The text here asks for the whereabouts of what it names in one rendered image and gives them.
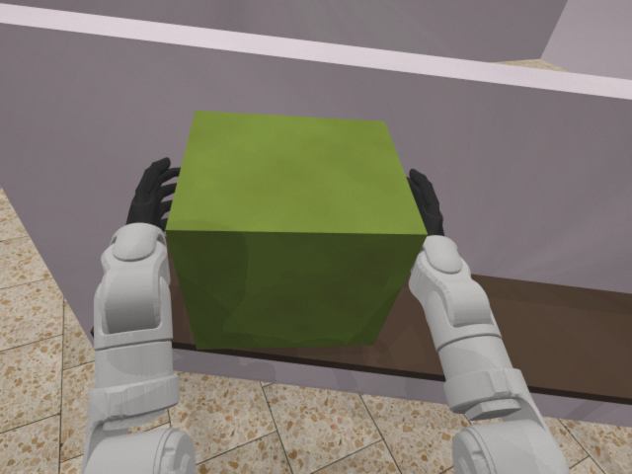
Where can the table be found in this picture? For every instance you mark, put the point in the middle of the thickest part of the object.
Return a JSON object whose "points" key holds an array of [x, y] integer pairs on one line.
{"points": [[566, 341]]}

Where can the robot right hand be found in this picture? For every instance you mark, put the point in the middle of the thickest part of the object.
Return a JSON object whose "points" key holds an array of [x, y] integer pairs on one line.
{"points": [[427, 202]]}

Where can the robot left hand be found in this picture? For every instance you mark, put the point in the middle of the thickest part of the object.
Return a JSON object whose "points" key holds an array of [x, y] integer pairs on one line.
{"points": [[146, 206]]}

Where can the left robot upper arm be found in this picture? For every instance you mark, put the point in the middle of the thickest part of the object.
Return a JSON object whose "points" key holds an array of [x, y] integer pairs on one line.
{"points": [[163, 451]]}

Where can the right robot upper arm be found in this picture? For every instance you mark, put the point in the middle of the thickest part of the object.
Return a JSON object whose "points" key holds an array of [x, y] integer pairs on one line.
{"points": [[512, 447]]}

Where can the right robot forearm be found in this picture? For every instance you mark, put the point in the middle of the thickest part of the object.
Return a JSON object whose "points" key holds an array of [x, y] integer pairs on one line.
{"points": [[480, 379]]}

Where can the left robot forearm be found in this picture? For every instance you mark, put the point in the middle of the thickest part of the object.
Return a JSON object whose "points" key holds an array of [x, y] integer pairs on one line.
{"points": [[135, 382]]}

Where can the carton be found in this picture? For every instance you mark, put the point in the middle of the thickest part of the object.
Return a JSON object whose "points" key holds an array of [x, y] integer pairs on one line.
{"points": [[290, 232]]}

